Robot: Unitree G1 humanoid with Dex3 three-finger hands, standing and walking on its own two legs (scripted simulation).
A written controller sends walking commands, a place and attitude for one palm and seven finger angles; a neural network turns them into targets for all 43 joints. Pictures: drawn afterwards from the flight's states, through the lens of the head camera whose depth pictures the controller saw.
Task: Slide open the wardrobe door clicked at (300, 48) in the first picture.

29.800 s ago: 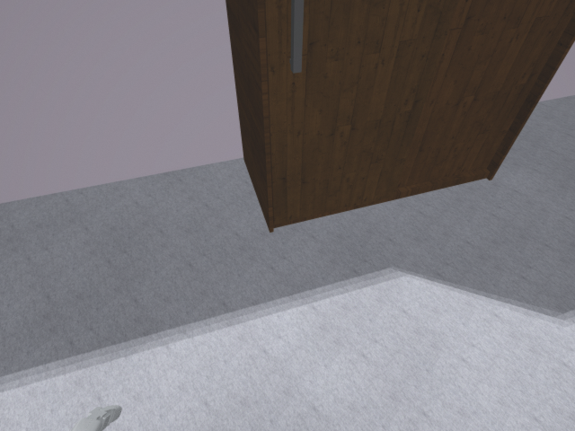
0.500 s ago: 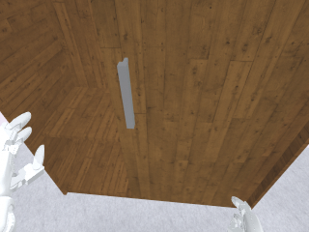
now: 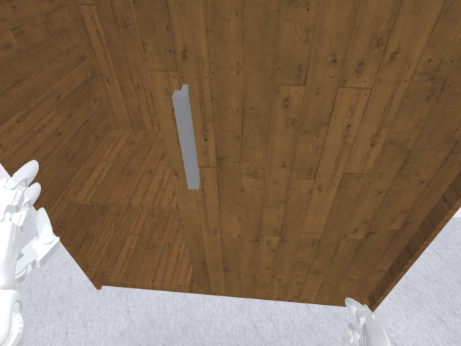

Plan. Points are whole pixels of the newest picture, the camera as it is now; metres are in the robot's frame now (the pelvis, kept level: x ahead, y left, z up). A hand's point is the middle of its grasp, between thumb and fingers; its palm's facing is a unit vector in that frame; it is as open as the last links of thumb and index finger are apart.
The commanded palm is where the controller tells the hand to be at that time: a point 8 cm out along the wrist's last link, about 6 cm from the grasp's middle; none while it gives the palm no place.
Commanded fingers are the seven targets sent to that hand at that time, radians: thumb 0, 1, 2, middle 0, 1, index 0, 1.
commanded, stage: step back with the hand held close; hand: left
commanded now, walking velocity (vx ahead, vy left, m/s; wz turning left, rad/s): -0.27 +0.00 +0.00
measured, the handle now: (190, 140) +0.49 +0.16 +0.12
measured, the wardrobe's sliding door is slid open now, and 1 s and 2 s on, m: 0.46 0.46 0.46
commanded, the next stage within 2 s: stop stepping back and stand still in 1.10 s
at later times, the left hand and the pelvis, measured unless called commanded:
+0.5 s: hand (7, 281) +0.13 +0.30 +0.16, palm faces +0.46 -0.75 -0.47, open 7.4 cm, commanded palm +0.07 +0.33 +0.17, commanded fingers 0.00 0.90 0.90 -0.20 -0.30 -0.20 -0.30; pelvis -0.07 +0.03 -0.01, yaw +0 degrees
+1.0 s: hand out of the picture +0.03 +0.31 +0.16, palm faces +0.54 -0.72 -0.44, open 7.4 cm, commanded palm -0.04 +0.33 +0.17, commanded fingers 0.00 0.90 0.90 -0.20 -0.30 -0.20 -0.30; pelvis -0.15 +0.02 -0.02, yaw +6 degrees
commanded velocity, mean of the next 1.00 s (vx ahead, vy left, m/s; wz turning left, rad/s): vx -0.31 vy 0.00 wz -0.05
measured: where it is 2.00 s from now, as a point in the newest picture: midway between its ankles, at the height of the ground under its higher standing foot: outside the picture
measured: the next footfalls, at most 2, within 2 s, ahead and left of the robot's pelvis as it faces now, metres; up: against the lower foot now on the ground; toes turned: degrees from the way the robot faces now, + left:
right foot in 1.22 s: -0.20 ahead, -0.10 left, +0.00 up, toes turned +1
left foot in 1.38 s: -0.12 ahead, +0.09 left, +0.00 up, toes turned -1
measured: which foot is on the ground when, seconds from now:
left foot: down 0.00-1.00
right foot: down 0.00-0.90, up 0.92-1.00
